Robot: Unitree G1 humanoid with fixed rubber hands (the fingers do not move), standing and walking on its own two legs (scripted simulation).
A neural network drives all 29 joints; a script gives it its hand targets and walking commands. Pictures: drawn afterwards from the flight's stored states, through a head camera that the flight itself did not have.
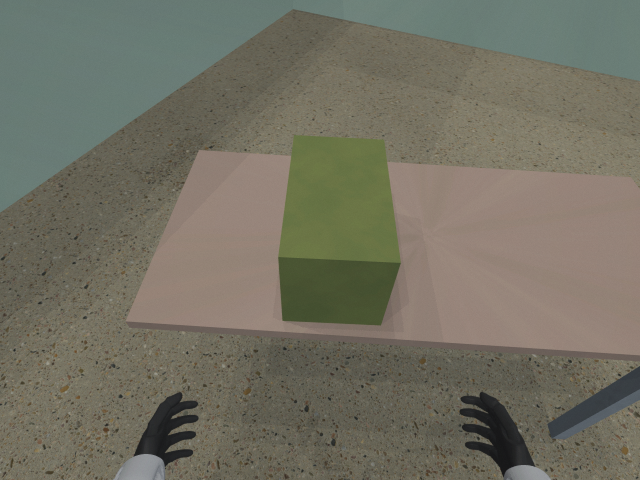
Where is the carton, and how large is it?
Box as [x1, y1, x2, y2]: [278, 135, 400, 324]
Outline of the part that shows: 294,135 278,255 282,320 380,324 400,263 384,142 381,139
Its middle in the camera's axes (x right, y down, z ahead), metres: +0.03 -0.02 +0.73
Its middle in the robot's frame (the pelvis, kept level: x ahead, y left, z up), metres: +0.57 +0.04 -0.06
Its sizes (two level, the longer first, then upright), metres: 0.305 0.177 0.184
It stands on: a table, 0.61 m high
